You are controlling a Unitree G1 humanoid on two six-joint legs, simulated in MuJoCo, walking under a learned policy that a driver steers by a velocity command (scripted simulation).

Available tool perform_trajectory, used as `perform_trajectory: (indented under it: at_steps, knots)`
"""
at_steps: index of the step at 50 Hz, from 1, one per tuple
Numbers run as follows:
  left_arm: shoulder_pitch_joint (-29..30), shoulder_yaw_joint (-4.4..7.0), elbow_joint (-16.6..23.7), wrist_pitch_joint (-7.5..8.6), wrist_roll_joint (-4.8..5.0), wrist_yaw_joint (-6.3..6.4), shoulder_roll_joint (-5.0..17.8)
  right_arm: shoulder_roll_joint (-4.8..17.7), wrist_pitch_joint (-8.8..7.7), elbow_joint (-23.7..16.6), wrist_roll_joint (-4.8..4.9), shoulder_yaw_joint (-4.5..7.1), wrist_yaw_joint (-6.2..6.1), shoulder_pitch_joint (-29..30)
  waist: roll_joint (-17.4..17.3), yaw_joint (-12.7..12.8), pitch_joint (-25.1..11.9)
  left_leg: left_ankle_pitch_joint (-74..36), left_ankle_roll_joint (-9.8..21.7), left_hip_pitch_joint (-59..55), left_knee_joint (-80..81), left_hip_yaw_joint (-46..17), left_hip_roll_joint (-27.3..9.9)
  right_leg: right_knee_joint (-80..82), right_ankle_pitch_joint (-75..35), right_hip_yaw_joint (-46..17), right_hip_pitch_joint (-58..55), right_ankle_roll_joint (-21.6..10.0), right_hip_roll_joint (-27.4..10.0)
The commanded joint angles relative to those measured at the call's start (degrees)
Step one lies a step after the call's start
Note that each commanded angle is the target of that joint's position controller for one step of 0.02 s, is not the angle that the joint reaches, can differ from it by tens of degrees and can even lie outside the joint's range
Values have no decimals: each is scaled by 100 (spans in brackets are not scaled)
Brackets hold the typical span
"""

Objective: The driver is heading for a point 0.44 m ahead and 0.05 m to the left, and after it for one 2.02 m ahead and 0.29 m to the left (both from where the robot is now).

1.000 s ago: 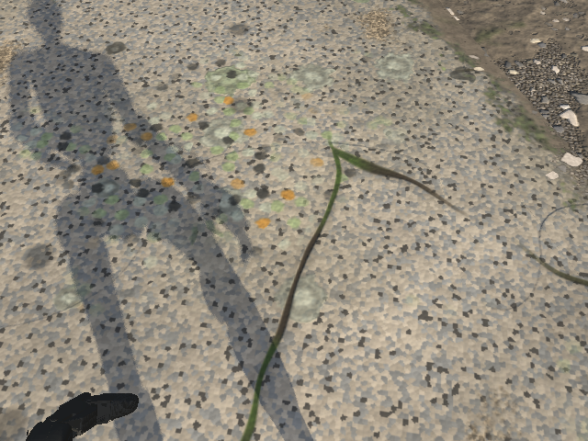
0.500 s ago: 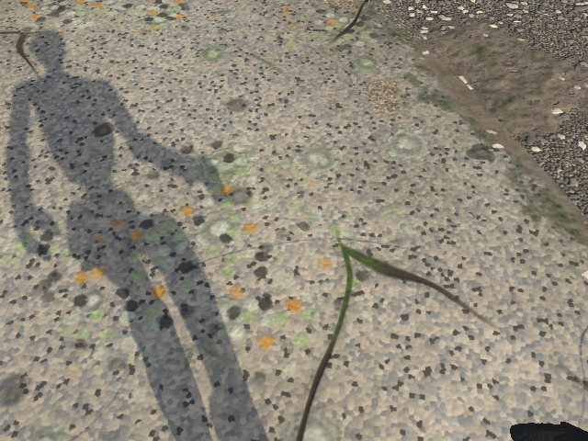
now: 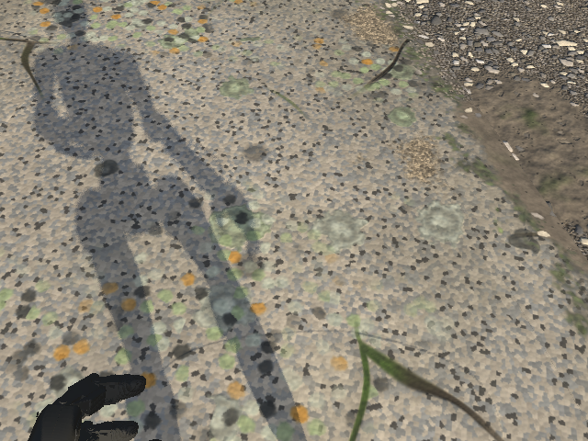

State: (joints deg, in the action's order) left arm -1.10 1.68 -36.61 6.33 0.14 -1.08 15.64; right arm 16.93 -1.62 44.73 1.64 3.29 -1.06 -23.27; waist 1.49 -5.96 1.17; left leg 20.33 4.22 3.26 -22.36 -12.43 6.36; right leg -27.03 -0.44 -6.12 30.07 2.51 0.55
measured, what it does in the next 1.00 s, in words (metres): walks ahead, turning left: right foot, then left foot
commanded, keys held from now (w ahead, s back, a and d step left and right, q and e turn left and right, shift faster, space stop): w+q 0.38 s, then q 0.28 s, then e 0.34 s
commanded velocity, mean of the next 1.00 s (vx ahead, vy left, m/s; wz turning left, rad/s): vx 0.30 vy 0.00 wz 0.39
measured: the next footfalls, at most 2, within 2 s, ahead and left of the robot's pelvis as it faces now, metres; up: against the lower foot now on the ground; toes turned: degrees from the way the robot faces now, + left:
right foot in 0.04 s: +0.20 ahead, -0.13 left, +0.00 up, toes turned +7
left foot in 0.54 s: +0.42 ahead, +0.18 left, +0.00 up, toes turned +21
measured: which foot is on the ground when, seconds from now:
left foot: down 0.00-0.04, up 0.06-0.52, down 0.54-1.00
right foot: up 0.00-0.02, down 0.04-0.54, up 0.56-0.94, down 0.96-1.00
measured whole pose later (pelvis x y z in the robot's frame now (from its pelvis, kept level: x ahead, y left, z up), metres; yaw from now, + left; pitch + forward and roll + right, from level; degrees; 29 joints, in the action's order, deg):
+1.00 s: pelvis +0.41 +0.07 -0.01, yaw +22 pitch +1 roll +2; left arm -12.4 1.9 -44.6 -0.6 -0.2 1.0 16.2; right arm 14.2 -0.2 41.3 -1.1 1.5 -0.2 -7.7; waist 0.8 1.4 0.4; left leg 14.3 2.7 16.6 -30.0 1.5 3.8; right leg -33.2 14.8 -2.6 19.4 1.6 -3.1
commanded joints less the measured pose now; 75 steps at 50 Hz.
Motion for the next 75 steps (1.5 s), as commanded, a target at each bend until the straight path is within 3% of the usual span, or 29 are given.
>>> perform_trajectory:
  at_steps: [1,2,3,4,6,8,19,22,25,26,27,28,29,30,31,35,40,43,47,50,54,57,63,64,65,66,67,70,75]
  knots:
    - [-312,340,271,162,26,34,847,853,-4,-361,-10,236,-36,202,-860,628,-320,-2466,435,342,-310,-1182,-1253,404,217,164,-1397,-318,44]
    - [-1017,426,168,182,-54,79,1048,631,-20,-456,-57,154,-2,291,-695,985,-957,-2439,266,736,-1330,-914,-983,258,265,-160,-2677,-619,-446]
    - [-1849,521,99,141,-90,115,1423,269,-57,-551,-181,40,8,-48,252,1110,-1852,-717,2,1827,-2975,-307,-392,0,472,-1403,-4432,-1082,-1551]
    - [-2131,568,-142,36,-29,66,1557,161,-103,-691,13,-39,21,-685,1950,839,-2230,1528,-228,3612,-4428,200,-66,639,2009,-3828,-5450,-1818,-2540]
    - [-1582,374,-3,-12,23,91,748,972,-57,-649,40,161,3,266,480,1076,-738,578,-333,4155,-5022,311,-715,1027,2682,-2718,-4054,-1373,-2098]
    - [-1196,295,-81,-25,-60,82,562,791,-28,-772,-69,180,36,637,196,845,-96,-40,-407,3854,-4669,433,-1044,1296,1322,-1585,-2941,-1283,-1666]
    - [-1266,422,-616,-28,5,113,1006,215,-53,-1237,-41,3,321,1745,108,957,196,-2204,-445,3419,-2081,1085,-1209,1837,-568,906,-2590,-1197,-1334]
    - [-1383,457,-749,-154,81,160,1169,283,-64,-1450,-81,38,423,2091,155,970,265,-2085,-298,3156,-1459,1386,-998,1365,-1813,1248,-2923,-1002,-1390]
    - [-1301,529,-727,-270,199,249,1394,662,-26,-1379,-135,245,469,1370,410,468,-294,-1503,29,2031,-1160,1715,-468,-30,-3727,1475,-3141,-741,-1359]
    - [-1238,499,-683,-287,221,266,1306,928,-4,-1181,-132,402,418,576,252,26,-697,-1996,230,923,-773,1693,-289,-1089,-3491,1599,-2765,-556,-1171]
    - [-1429,399,-602,-257,66,249,1057,1323,58,-1086,-126,536,277,-7,-434,-205,-1122,-3660,542,-545,-678,857,-856,-2752,-1460,1648,-1566,-222,-820]
    - [-2221,159,-395,-189,-253,142,359,1907,55,-1309,-245,525,188,395,-1912,623,-1898,-5941,1769,-2359,-991,-1887,-2603,-5001,4090,1201,611,170,197]
    - [-2053,220,-513,-138,-111,72,985,1549,35,-1532,-245,463,236,306,-1111,102,-3111,-5038,2150,-2435,-504,-2676,-2870,-5635,4056,-13,633,117,151]
    - [-1412,278,-346,-159,80,68,1164,1258,12,-1528,-206,379,269,634,-717,78,-2340,-4490,1851,-1827,-309,-1889,-2514,-5469,3470,-35,929,29,-96]
    - [-1193,249,-290,-191,49,133,1063,1064,14,-1463,-94,340,255,900,-318,264,-1548,-3982,1520,-989,-177,-1330,-2150,-4984,3019,79,1057,23,-289]
    - [-1551,243,-514,-444,-43,256,929,813,54,-1484,-253,233,158,1494,-442,820,-967,-4320,1285,1088,235,-470,-1785,-4034,2421,261,-59,180,-448]
    - [-1414,87,-638,-538,-44,277,479,461,-5,-1086,-307,61,101,1605,-663,771,-1142,-3809,978,1457,370,419,-1510,-2289,1265,306,-962,250,-603]
    - [-1029,128,-574,-596,24,251,638,518,-11,-837,-415,46,137,1568,-780,577,-742,-2206,919,1606,617,363,-1624,-1609,1045,283,-1254,152,-581]
    - [-889,219,-406,-609,-15,226,827,738,97,-635,-240,110,91,1545,-715,614,-365,-1414,757,1194,258,171,-1741,-673,1314,527,-1233,-111,-364]
    - [-760,362,-256,-625,-32,239,1379,595,101,-590,-292,121,-13,947,571,205,-423,-864,34,1286,-716,907,-858,-121,-864,-497,-1508,-681,-961]
    - [-1285,400,-296,-591,-51,234,1155,318,216,-853,-229,127,-99,1815,1368,817,-450,1025,-409,2425,-2454,1124,-115,631,-862,-2154,-2090,-1663,-1709]
    - [-1063,488,-232,-537,57,304,1244,382,198,-844,-146,171,-71,1703,775,701,-749,1224,-539,2797,-2893,728,-391,365,-1664,-1931,-2571,-1524,-1591]
    - [-511,538,-3,-944,211,377,1123,332,114,-579,-93,203,108,1041,797,391,-913,-1026,-601,764,20,1162,-234,119,-196,-1575,-1680,-925,-773]
    - [-696,481,-8,-940,162,370,903,652,144,-572,-160,301,69,925,282,476,-863,-1160,-365,122,304,619,-904,-380,1056,-1315,-965,-625,-445]
    - [-936,378,80,-893,77,343,503,1289,225,-684,-312,434,18,1076,-1537,710,-646,-1856,431,-90,637,-1067,-2337,-1622,3000,-370,282,-221,504]
    - [-971,515,63,-797,5,344,968,1137,174,-797,-505,379,33,1149,-1503,601,-594,-2187,1100,401,718,-1715,-3038,-2928,3707,-418,419,-37,274]
    - [-1048,633,-73,-787,62,331,1258,844,112,-891,-485,279,16,1468,-940,736,-384,-2193,1118,586,688,-1249,-2829,-3599,3405,-494,421,-9,141]
    - [-1219,631,-319,-917,71,391,1034,565,36,-898,-246,188,-68,1842,-774,793,-129,-2508,664,407,487,22,-2110,-4160,2472,-314,685,216,20]
    - [-615,486,102,-906,139,293,725,674,156,-712,-267,235,-197,1232,-902,386,-308,-3211,914,-431,477,592,-2203,-3371,2154,122,841,496,-167]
